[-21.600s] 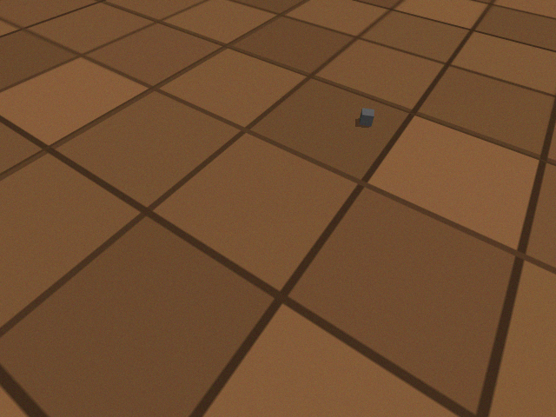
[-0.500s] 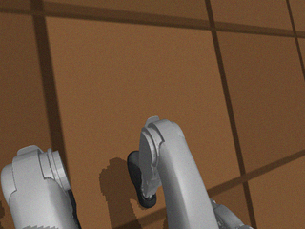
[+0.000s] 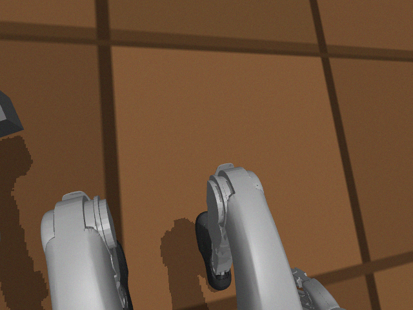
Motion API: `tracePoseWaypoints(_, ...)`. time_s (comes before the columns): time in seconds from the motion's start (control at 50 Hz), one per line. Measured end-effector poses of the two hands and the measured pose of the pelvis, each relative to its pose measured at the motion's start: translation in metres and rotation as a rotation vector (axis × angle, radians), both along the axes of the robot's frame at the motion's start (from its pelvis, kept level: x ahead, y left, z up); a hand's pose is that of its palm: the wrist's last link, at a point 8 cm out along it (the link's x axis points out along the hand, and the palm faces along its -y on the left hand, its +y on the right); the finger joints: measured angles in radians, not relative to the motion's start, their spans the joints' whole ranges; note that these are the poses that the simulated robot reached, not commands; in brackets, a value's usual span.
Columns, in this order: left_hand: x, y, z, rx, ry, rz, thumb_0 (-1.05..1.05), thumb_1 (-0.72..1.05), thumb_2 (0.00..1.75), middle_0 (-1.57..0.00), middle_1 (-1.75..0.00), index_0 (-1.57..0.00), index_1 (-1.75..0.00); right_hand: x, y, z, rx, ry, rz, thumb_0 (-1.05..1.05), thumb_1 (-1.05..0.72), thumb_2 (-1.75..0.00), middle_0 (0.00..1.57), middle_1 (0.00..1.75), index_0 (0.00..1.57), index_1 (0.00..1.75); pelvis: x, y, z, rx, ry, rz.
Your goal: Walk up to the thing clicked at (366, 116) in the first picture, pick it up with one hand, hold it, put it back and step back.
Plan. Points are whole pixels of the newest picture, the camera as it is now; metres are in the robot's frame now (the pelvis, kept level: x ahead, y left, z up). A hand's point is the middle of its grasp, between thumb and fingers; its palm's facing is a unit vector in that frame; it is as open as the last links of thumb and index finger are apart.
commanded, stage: lift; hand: left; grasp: from above
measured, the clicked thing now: out of the picture +0.49 +0.33 -0.18
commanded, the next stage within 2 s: hold in 1.62 s
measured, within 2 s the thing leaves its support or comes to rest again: neither
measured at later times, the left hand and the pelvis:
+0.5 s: hand out of the picture +0.41 +0.34 -0.01, palm faces -0.39 -0.16 -0.91, open 9.8 cm; pelvis +0.00 +0.00 +0.08, yaw +4 degrees
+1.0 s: hand out of the picture +0.35 +0.31 +0.20, palm faces -0.38 -0.20 -0.90, open 9.7 cm; pelvis +0.02 +0.00 +0.27, yaw +7 degrees
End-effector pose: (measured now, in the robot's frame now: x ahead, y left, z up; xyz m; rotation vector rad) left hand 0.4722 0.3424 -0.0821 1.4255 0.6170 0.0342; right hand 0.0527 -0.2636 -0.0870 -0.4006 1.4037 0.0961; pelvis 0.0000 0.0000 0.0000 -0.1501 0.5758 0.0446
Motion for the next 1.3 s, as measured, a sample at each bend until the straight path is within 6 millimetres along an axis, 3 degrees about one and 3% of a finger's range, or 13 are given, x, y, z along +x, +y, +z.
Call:
tracePoseWaypoints(0.16,-0.002,0.001,0.028,0.009,0.006,0.045,0.0,0.02,0.4,-0.79,-0.36,-0.8,-0.4,-0.004,-0.001,0.011,-0.008,0.003,-0.069,0.0,-0.91,-0.9,0.2,0.3,0.2,0.3,0.001,0.001,0.016,0.008,0.03,0.008)
tracePoseWaypoints(0.3,-0.02,0.002,0.059,0.002,0.086,0.009,0.0,0.02,0.4,-0.79,-0.37,-0.8,-0.41,-0.001,-0.001,0.026,-0.006,-0.01,-0.117,0.01,-0.92,-0.9,0.2,0.3,0.2,0.3,0.0,0.002,0.039,0.021,0.037,0.021)
tracePoseWaypoints(0.5,-0.055,0.002,0.125,-0.004,0.046,-0.048,0.02,0.05,0.39,-0.75,-0.41,-0.77,-0.42,0.032,-0.001,0.064,-0.022,-0.116,-0.117,0.01,-0.91,-0.9,0.2,0.3,0.2,0.3,-0.004,0.001,0.083,0.034,0.023,0.039)
tracePoseWaypoints(0.68,-0.082,-0.008,0.192,-0.023,0.03,-0.046,0.02,0.07,0.38,-0.73,-0.44,-0.76,-0.43,0.073,0.007,0.12,-0.03,-0.246,-0.12,0.01,-0.9,-0.9,0.2,0.3,0.2,0.3,-0.005,0.002,0.141,0.045,-0.017,0.052)
tracePoseWaypoints(0.82,-0.099,-0.02,0.256,-0.027,0.025,-0.028,0.02,0.06,0.38,-0.74,-0.44,-0.76,-0.42,0.092,0.015,0.175,-0.018,-0.308,-0.139,0.01,-0.9,-0.89,0.2,0.3,0.2,0.3,0.003,0.002,0.197,0.063,-0.065,0.064)
tracePoseWaypoints(1.02,-0.117,-0.031,0.343,-0.024,0.055,0.018,0.02,0.06,0.38,-0.74,-0.44,-0.76,-0.42,0.101,0.023,0.253,-0.004,-0.367,-0.179,0.01,-0.89,-0.89,0.2,0.3,0.2,0.3,0.018,0.002,0.278,0.096,-0.174,0.072)
tracePoseWaypoints(1.16,-0.119,-0.043,0.383,-0.041,0.085,0.008,0.02,0.07,0.38,-0.73,-0.44,-0.76,-0.43,0.101,0.02,0.298,-0.021,-0.39,-0.2,0.01,-0.89,-0.89,0.2,0.3,0.2,0.3,0.033,0.003,0.321,0.112,-0.24,0.074)
tracePoseWaypoints(1.3,-0.111,-0.054,0.415,-0.032,0.079,0.0,0.02,0.07,0.38,-0.73,-0.44,-0.76,-0.43,0.102,0.017,0.33,-0.024,-0.391,-0.212,0.01,-0.89,-0.89,0.2,0.3,0.2,0.3,0.047,0.004,0.355,0.126,-0.294,0.073)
